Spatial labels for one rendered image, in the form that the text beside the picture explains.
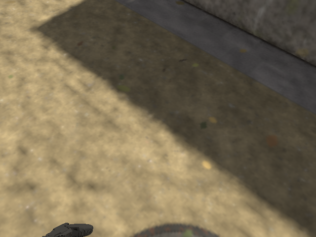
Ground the robot left hand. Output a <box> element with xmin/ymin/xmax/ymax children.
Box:
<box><xmin>42</xmin><ymin>222</ymin><xmax>94</xmax><ymax>237</ymax></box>

